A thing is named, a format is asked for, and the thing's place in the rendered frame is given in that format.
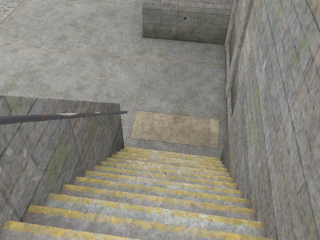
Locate stairs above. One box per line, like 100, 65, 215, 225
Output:
0, 146, 277, 240

